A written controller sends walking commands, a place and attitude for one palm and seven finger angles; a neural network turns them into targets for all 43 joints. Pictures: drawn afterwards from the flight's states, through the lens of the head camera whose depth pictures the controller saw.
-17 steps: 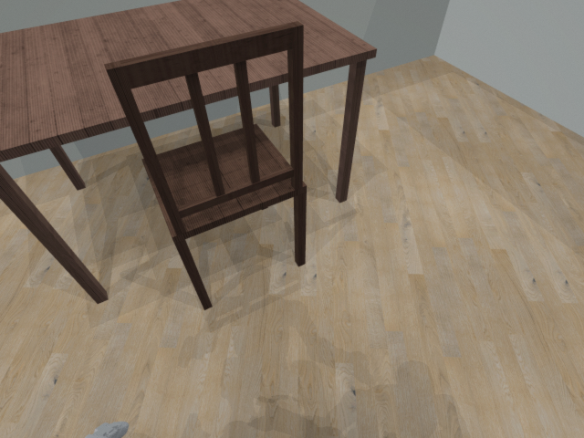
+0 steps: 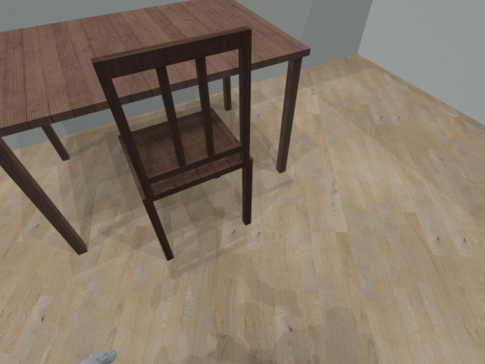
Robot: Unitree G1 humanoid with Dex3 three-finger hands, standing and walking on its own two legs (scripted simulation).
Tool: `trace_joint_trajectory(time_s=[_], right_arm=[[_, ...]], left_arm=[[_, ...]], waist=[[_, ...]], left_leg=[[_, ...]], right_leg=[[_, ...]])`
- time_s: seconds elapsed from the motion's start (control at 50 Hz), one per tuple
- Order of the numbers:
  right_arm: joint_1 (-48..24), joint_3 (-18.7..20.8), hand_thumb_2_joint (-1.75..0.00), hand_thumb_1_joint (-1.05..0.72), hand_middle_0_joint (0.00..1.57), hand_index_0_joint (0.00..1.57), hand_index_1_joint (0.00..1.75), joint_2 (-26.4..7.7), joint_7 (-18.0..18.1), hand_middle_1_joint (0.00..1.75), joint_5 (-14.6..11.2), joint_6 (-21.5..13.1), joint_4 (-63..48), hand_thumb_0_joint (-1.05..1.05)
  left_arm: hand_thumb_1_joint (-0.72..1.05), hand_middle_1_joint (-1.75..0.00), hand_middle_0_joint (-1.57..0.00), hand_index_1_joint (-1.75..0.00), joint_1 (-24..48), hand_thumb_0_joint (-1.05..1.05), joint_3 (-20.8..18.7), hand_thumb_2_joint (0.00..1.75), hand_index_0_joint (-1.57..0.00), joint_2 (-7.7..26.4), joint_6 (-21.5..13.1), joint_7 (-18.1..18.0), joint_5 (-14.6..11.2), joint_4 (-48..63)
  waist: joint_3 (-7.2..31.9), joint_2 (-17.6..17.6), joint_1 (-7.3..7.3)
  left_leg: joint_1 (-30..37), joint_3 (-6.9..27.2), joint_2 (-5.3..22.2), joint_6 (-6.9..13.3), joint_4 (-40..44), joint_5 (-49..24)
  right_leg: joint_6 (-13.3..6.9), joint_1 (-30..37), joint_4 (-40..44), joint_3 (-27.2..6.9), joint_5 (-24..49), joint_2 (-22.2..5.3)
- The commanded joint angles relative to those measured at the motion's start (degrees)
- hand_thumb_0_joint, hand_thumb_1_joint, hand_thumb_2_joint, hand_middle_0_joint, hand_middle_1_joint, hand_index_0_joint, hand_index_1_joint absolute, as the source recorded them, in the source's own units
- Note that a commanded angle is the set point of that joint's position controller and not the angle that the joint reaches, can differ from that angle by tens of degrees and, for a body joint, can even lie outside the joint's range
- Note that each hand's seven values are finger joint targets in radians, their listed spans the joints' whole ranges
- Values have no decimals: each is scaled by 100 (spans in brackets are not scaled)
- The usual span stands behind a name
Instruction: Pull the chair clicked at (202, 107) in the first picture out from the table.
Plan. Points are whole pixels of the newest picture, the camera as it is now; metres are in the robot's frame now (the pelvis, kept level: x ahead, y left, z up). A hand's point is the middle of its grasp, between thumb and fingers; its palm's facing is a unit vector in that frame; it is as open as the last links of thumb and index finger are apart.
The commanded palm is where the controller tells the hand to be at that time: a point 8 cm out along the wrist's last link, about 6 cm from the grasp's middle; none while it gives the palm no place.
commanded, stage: stand and wait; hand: left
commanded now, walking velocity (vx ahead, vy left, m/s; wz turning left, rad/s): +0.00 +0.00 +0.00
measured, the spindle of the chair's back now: (172, 122) +0.76 +0.26 -0.06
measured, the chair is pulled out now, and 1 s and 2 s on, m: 0.00 0.00 0.00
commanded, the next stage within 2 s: look at it before walking up in 0.72 s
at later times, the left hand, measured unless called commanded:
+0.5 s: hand out of the picture +0.05 +0.24 -0.15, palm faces -0.03 -0.95 -0.32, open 7.4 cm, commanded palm none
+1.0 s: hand out of the picture +0.05 +0.24 -0.15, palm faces -0.04 -0.95 -0.31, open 7.4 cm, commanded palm none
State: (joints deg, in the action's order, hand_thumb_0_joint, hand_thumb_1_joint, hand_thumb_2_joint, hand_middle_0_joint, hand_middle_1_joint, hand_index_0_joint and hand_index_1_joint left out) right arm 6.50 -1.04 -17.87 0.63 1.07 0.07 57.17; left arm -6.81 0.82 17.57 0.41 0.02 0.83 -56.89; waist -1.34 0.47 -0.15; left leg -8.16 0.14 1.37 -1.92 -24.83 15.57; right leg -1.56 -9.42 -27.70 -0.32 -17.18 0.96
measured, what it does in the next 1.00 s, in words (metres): stands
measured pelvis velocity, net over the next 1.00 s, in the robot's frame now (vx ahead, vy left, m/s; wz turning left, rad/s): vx -0.02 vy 0.01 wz -0.01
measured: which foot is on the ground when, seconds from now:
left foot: down 0.00-1.00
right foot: down 0.00-1.00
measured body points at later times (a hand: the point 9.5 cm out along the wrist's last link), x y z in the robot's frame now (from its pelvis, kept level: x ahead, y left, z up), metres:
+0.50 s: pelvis -0.01 +0.00 +0.00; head -0.01 +0.00 +0.45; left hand +0.05 +0.29 -0.13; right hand +0.04 -0.28 -0.14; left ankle -0.02 +0.14 -0.74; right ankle -0.03 -0.10 -0.74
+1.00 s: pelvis -0.02 +0.01 +0.01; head -0.01 +0.01 +0.46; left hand +0.05 +0.29 -0.13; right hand +0.03 -0.27 -0.14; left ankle -0.02 +0.14 -0.74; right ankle -0.03 -0.10 -0.74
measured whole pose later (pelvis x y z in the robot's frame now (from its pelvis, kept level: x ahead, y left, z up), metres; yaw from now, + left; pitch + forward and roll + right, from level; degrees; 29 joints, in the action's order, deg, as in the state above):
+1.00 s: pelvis -0.02 +0.01 +0.01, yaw -1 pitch -2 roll +0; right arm 9.3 -0.7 -17.3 0.5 0.7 -0.5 64.0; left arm -8.8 0.3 17.4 -0.1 0.0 0.9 -62.5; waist -1.6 0.0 -0.3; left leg -7.2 -0.8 1.2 -1.1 -20.7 11.9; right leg -0.6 -8.2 -22.3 -1.3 -12.5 0.8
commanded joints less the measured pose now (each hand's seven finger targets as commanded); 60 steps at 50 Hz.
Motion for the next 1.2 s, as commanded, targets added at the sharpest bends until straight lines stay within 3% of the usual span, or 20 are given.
trace_joint_trajectory(time_s=[0.0,0.34,0.48,0.6,0.86,1.18], right_arm=[[-151,270,-90,-90,20,20,30,-1026,79,30,4,-121,-248,0],[45,251,-90,-90,20,20,30,-987,77,30,-33,-148,194,0],[38,243,-90,-90,20,20,30,-967,63,30,-26,-139,280,0],[73,242,-90,-90,20,20,30,-968,51,30,-20,-146,314,0],[99,259,-90,-90,20,20,30,-968,56,30,-33,-182,362,0],[47,266,-90,-90,20,20,30,-1001,57,30,-36,-186,386,0]], left_arm=[[90,-30,-20,-30,157,0,-296,90,-20,1176,-139,-108,-28,306],[90,-30,-20,-30,-9,0,-281,90,-20,1114,-168,-114,-37,-93],[90,-30,-20,-30,-6,0,-265,90,-20,1093,-161,-106,-29,-173],[90,-30,-20,-30,-3,0,-255,90,-20,1076,-158,-97,-26,-188],[90,-30,-20,-30,-38,0,-275,90,-20,1068,-187,-106,-23,-203],[90,-30,-20,-30,-60,0,-265,90,-20,1078,-189,-103,-22,-252]], waist=[[404,-104,1],[368,-92,21],[73,-63,12],[84,-74,6],[314,-71,6],[273,-36,6]], left_leg=[[179,297,455,293,277,-1481],[243,349,516,283,515,-1368],[100,368,492,277,640,-955],[94,400,488,281,696,-815],[185,395,531,286,666,-1189],[252,408,547,294,735,-1215]], right_leg=[[-72,55,541,-560,1874,-714],[-48,159,760,-575,1709,-721],[-37,-61,952,-653,1163,-717],[-20,-140,1036,-694,811,-693],[-15,75,922,-636,1412,-719],[6,57,967,-630,1424,-718]])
